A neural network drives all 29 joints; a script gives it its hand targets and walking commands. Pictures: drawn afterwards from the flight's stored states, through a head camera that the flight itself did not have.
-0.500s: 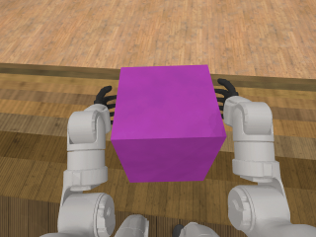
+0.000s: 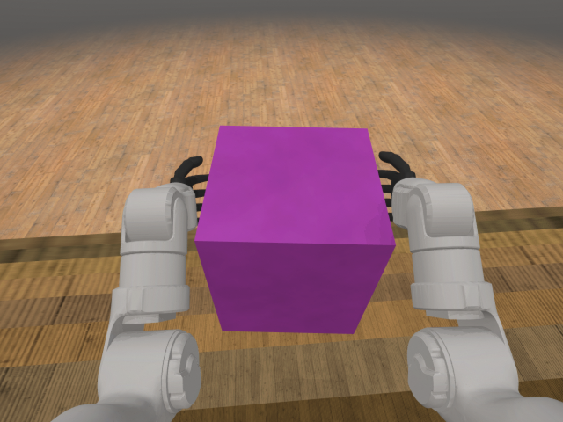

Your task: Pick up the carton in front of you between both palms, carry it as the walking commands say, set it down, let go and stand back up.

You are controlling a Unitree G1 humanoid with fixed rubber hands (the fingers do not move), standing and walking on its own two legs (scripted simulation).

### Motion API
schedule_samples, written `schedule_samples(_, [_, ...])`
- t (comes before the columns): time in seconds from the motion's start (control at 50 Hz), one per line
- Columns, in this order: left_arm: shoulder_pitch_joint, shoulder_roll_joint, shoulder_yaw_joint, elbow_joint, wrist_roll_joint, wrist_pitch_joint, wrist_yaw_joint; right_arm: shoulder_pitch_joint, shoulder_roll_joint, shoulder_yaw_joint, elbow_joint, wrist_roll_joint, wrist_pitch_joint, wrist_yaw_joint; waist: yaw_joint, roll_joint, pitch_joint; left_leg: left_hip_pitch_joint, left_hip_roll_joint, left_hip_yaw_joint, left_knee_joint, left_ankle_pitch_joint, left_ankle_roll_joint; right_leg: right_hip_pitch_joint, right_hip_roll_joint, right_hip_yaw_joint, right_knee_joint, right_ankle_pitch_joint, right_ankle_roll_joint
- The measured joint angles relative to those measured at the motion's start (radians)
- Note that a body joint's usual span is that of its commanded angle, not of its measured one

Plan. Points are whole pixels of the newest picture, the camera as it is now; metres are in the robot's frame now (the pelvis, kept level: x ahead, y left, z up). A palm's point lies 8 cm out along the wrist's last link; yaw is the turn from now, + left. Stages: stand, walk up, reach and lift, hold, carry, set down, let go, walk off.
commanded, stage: carry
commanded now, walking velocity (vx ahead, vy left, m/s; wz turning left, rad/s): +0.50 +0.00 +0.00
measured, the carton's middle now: (290, 235) +0.35 -0.03 +0.09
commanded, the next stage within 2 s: none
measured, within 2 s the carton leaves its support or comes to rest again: neither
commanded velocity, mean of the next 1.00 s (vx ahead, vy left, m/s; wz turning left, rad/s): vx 0.49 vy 0.00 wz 0.00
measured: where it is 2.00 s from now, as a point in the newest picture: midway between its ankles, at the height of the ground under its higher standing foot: (233, 279)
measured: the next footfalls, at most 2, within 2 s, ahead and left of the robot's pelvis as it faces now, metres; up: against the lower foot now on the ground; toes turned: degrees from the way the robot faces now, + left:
right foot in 0.38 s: +0.35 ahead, +0.00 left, -0.15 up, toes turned +3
left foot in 0.74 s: +0.65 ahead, +0.21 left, -0.31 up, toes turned +4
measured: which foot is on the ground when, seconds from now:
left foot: down 0.00-0.38, up 0.40-0.72, down 0.74-1.00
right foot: up 0.00-0.36, down 0.38-0.76, up 0.78-1.00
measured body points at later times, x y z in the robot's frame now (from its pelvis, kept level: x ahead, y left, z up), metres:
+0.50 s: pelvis +0.31 +0.04 -0.17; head +0.34 +0.08 +0.27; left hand +0.65 +0.25 -0.09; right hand +0.69 -0.05 -0.07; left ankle +0.28 +0.12 -0.74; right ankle +0.31 +0.00 -0.88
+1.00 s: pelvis +0.68 +0.15 -0.36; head +0.72 +0.15 +0.09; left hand +1.04 +0.28 -0.31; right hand +1.03 -0.02 -0.30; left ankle +0.61 +0.20 -1.03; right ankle +0.81 +0.02 -1.01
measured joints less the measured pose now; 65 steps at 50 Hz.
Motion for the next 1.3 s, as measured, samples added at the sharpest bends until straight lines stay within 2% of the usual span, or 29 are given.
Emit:
schedule_samples(0.08, [0.021,-0.04,0.016,-0.021,0.049,0.032,0.007,0.006,-0.041,0.019,0.047,0.076,-0.001,-0.012,-0.018,-0.022,0.065,-0.026,-0.066,0.017,0.156,-0.194,0.043,-0.222,-0.042,0.077,-0.236,0.167,0.01])
schedule_samples(0.14, [0.074,-0.055,0.03,-0.077,0.053,0.036,0.011,0.028,-0.033,0.033,0.039,0.1,-0.012,-0.027,-0.012,-0.019,0.124,-0.021,-0.084,0.028,0.21,-0.268,0.064,-0.319,-0.056,0.08,-0.407,0.259,0.009])
schedule_samples(0.24, [0.143,-0.061,0.037,-0.18,0.034,-0.008,0.014,0.066,0.004,0.038,-0.034,0.086,-0.06,-0.034,0.005,-0.012,0.174,-0.01,-0.106,0.0,0.304,-0.401,0.071,-0.385,-0.062,0.034,-0.623,0.631,-0.017])
schedule_samples(0.32, [0.202,-0.068,0.023,-0.254,0.022,-0.056,0.017,0.12,0.039,0.033,-0.106,0.074,-0.109,-0.037,0.011,-0.046,0.179,0.035,-0.135,-0.002,0.42,-0.51,0.077,-0.275,-0.033,-0.039,-1.007,0.872,0.004])
schedule_samples(0.34, [0.211,-0.074,0.015,-0.264,0.024,-0.066,0.018,0.138,0.042,0.029,-0.127,0.076,-0.116,-0.037,0.019,-0.056,0.176,0.038,-0.132,0.022,0.487,-0.51,0.078,-0.232,-0.02,-0.067,-1.061,0.934,-0.005])
schedule_samples(0.36, [0.215,-0.084,0.001,-0.265,0.028,-0.076,0.02,0.159,0.037,0.021,-0.153,0.081,-0.118,-0.035,0.04,-0.062,0.173,0.032,-0.113,0.06,0.585,-0.398,0.065,-0.176,-0.005,-0.096,-1.092,0.962,-0.024])
schedule_samples(0.38, [0.21,-0.096,-0.02,-0.263,0.032,-0.083,0.026,0.182,0.025,0.009,-0.184,0.089,-0.116,-0.029,0.074,-0.071,0.164,0.007,-0.093,0.097,0.721,-0.287,0.023,-0.104,0.007,-0.122,-1.13,0.954,-0.058])
schedule_samples(0.4, [0.201,-0.105,-0.04,-0.263,0.036,-0.09,0.034,0.194,0.011,-0.004,-0.206,0.096,-0.118,-0.018,0.118,-0.07,0.156,-0.04,-0.077,0.107,0.875,-0.292,-0.035,-0.051,0.022,-0.123,-1.121,0.771,-0.094])
schedule_samples(0.42, [0.194,-0.101,-0.057,-0.264,0.037,-0.097,0.045,0.192,0.008,-0.012,-0.212,0.096,-0.127,-0.01,0.155,-0.068,0.149,-0.099,-0.075,0.079,0.993,-0.326,-0.08,-0.021,0.046,-0.105,-1.098,0.563,-0.112])
schedule_samples(0.46, [0.187,-0.068,-0.075,-0.253,0.005,-0.097,0.055,0.181,0.027,-0.023,-0.207,0.068,-0.13,0.001,0.211,-0.081,0.129,-0.217,-0.07,-0.007,1.041,-0.331,-0.116,0.014,0.077,-0.057,-1.053,0.266,-0.114])
schedule_samples(0.54, [0.177,-0.016,-0.106,-0.144,-0.073,-0.098,0.07,0.206,0.072,-0.051,-0.174,-0.011,-0.113,0.019,0.269,-0.066,0.11,-0.333,0.031,-0.183,0.641,-0.158,-0.125,0.009,0.101,-0.068,-0.865,0.115,-0.119])
schedule_samples(0.64, [0.133,-0.013,-0.156,-0.011,-0.101,-0.117,0.09,0.251,0.068,-0.079,-0.159,-0.037,-0.106,0.03,0.286,-0.042,0.078,-0.306,0.097,-0.188,0.202,0.39,-0.126,0.055,0.067,-0.028,-0.67,-0.13,-0.083])
schedule_samples(0.7, [0.105,-0.02,-0.163,0.017,-0.095,-0.132,0.088,0.257,0.04,-0.065,-0.173,-0.024,-0.105,0.029,0.271,0.0,0.046,-0.179,0.102,-0.133,-0.107,0.533,-0.127,0.097,0.051,-0.013,-0.532,-0.294,-0.055])
schedule_samples(0.72, [0.099,-0.016,-0.154,0.021,-0.091,-0.133,0.081,0.246,0.037,-0.054,-0.165,-0.024,-0.104,0.026,0.25,0.011,0.039,-0.128,0.099,-0.102,-0.158,0.574,-0.117,0.102,0.036,-0.022,-0.452,-0.227,-0.047])
schedule_samples(0.74, [0.098,-0.003,-0.138,0.022,-0.09,-0.134,0.068,0.229,0.042,-0.038,-0.148,-0.028,-0.107,0.019,0.211,0.011,0.035,-0.069,0.088,-0.074,-0.172,0.494,-0.1,0.08,0.013,-0.03,-0.317,-0.195,-0.031])
schedule_samples(0.78, [0.094,0.014,-0.1,0.028,-0.085,-0.142,0.043,0.198,0.047,-0.006,-0.115,-0.03,-0.115,0.001,0.136,-0.003,0.031,-0.034,0.051,-0.048,-0.102,0.103,-0.07,-0.035,-0.008,-0.001,-0.027,-0.14,-0.009])
schedule_samples(0.8, [0.097,0.013,-0.084,0.03,-0.074,-0.143,0.034,0.194,0.046,0.009,-0.097,-0.022,-0.121,-0.012,0.107,-0.015,0.035,-0.042,0.031,-0.044,-0.042,-0.029,-0.071,-0.098,-0.015,0.022,0.038,-0.103,-0.003])
schedule_samples(0.82, [0.109,0.005,-0.069,0.029,-0.062,-0.14,0.028,0.198,0.042,0.02,-0.083,-0.009,-0.123,-0.02,0.081,-0.019,0.039,-0.055,0.021,-0.037,0.013,-0.043,-0.064,-0.157,-0.019,0.04,0.044,-0.057,0.001])
schedule_samples(0.94, [0.218,-0.05,-0.034,-0.053,-0.003,-0.127,0.022,0.232,0.02,0.057,-0.049,0.074,-0.137,-0.052,0.025,-0.037,0.091,-0.036,0.004,-0.011,0.224,-0.286,-0.052,-0.388,-0.069,0.057,-0.4,0.28,0.003])
schedule_samples(0.98, [0.246,-0.054,-0.034,-0.099,0.002,-0.135,0.022,0.224,0.018,0.066,-0.05,0.085,-0.152,-0.053,0.015,-0.038,0.102,-0.021,0.005,-0.015,0.281,-0.364,-0.048,-0.415,-0.074,0.042,-0.532,0.497,-0.013])
schedule_samples(1.06, [0.283,-0.055,-0.031,-0.196,0.004,-0.15,0.023,0.211,0.024,0.079,-0.079,0.097,-0.184,-0.055,0.003,-0.072,0.102,0.043,-0.014,-0.023,0.411,-0.555,-0.052,-0.314,-0.064,-0.001,-0.981,0.877,-0.011])
schedule_samples(1.08, [0.286,-0.057,-0.033,-0.212,0.006,-0.152,0.024,0.209,0.023,0.077,-0.09,0.1,-0.187,-0.055,0.009,-0.078,0.096,0.059,-0.014,-0.014,0.464,-0.601,-0.051,-0.274,-0.057,-0.025,-1.038,0.944,-0.018])
schedule_samples(1.1, [0.284,-0.062,-0.039,-0.218,0.009,-0.156,0.025,0.211,0.018,0.072,-0.103,0.104,-0.187,-0.053,0.027,-0.08,0.09,0.071,-0.004,0.001,0.54,-0.553,-0.059,-0.222,-0.047,-0.057,-1.074,0.985,-0.029])
schedule_samples(1.12, [0.275,-0.067,-0.05,-0.215,0.012,-0.157,0.029,0.217,0.01,0.064,-0.116,0.107,-0.185,-0.048,0.057,-0.086,0.083,0.064,0.005,0.021,0.665,-0.494,-0.057,-0.148,-0.038,-0.087,-1.121,0.995,-0.045])
schedule_samples(1.14, [0.263,-0.072,-0.062,-0.211,0.014,-0.156,0.036,0.222,0.0,0.058,-0.127,0.108,-0.184,-0.042,0.092,-0.088,0.074,0.03,0.017,0.033,0.825,-0.434,-0.055,-0.081,-0.025,-0.094,-1.13,0.876,-0.061])
schedule_samples(1.16, [0.249,-0.072,-0.07,-0.203,0.015,-0.157,0.042,0.217,-0.004,0.049,-0.127,0.104,-0.187,-0.035,0.12,-0.077,0.068,-0.019,0.02,0.008,0.968,-0.422,-0.076,-0.055,0.003,-0.071,-1.098,0.639,-0.027])
schedule_samples(1.2, [0.237,-0.051,-0.081,-0.176,-0.006,-0.154,0.052,0.204,0.008,0.038,-0.109,0.08,-0.182,-0.027,0.165,-0.058,0.067,-0.12,0.018,-0.067,1.063,-0.401,-0.094,-0.064,0.044,-0.078,-0.977,0.348,-0.098])
schedule_samples(1.22, [0.235,-0.04,-0.085,-0.159,-0.023,-0.146,0.055,0.208,0.02,0.032,-0.105,0.065,-0.17,-0.026,0.181,-0.059,0.066,-0.171,0.019,-0.101,1.031,-0.364,-0.098,-0.064,0.057,-0.076,-0.93,0.253,-0.118])
schedule_samples(1.3, [0.226,-0.014,-0.105,-0.086,-0.078,-0.137,0.069,0.23,0.054,-0.003,-0.098,0.013,-0.139,-0.016,0.22,-0.049,0.082,-0.321,0.065,-0.177,0.668,-0.163,-0.122,-0.048,0.074,-0.083,-0.806,0.113,-0.123])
